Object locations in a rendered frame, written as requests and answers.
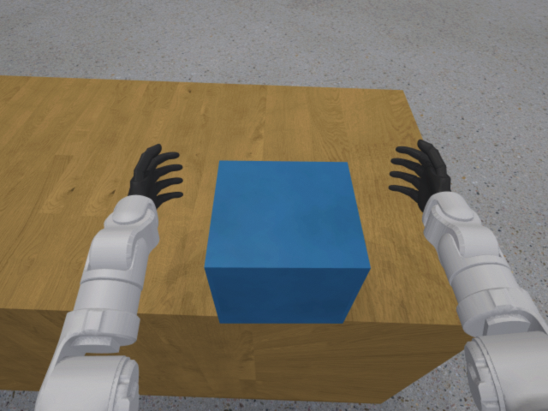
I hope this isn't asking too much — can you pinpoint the carton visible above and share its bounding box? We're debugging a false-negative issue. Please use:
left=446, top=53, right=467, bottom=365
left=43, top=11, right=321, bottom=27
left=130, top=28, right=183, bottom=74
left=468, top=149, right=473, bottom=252
left=204, top=160, right=371, bottom=324

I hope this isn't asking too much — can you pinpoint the robot left upper arm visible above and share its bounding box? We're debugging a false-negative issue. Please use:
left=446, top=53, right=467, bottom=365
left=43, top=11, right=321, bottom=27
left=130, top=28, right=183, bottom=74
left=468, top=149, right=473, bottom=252
left=39, top=355, right=140, bottom=411

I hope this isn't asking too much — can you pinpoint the pedestal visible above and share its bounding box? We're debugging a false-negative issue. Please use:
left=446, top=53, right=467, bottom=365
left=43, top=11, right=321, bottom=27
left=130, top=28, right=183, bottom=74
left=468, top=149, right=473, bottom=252
left=0, top=75, right=475, bottom=404

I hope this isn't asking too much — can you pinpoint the robot right forearm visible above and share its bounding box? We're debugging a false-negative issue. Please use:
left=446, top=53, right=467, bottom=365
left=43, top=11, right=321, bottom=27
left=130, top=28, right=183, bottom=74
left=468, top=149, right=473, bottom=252
left=422, top=192, right=548, bottom=337

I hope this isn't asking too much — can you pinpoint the robot right hand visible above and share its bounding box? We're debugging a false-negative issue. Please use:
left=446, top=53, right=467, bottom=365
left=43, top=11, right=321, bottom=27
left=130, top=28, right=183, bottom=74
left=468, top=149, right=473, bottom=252
left=389, top=140, right=451, bottom=212

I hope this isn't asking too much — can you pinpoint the robot left hand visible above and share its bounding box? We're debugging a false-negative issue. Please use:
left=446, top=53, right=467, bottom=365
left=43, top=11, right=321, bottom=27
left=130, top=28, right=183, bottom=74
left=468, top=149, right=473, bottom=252
left=128, top=144, right=183, bottom=209

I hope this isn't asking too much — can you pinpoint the robot right upper arm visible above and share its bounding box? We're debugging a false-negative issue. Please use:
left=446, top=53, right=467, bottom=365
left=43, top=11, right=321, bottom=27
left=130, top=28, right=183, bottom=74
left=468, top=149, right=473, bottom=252
left=464, top=331, right=548, bottom=411

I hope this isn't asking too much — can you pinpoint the robot left forearm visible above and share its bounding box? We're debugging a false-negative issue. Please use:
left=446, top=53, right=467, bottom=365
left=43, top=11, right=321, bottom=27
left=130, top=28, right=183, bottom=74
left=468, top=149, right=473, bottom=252
left=34, top=195, right=159, bottom=411

